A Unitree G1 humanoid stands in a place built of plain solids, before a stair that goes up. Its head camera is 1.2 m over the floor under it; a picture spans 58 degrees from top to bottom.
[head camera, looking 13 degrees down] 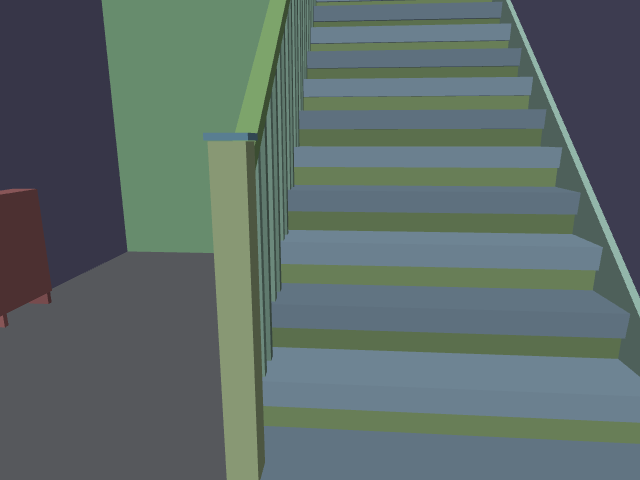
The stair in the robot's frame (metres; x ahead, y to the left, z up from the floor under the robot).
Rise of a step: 0.19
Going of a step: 0.23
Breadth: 1.38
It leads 4 degrees to the right of straight ahead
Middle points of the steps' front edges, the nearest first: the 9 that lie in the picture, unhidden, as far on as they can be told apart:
1.30 -0.43 0.39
1.53 -0.45 0.58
1.76 -0.46 0.78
1.98 -0.48 0.97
2.21 -0.50 1.17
2.44 -0.51 1.36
2.67 -0.53 1.55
2.89 -0.55 1.75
3.12 -0.56 1.94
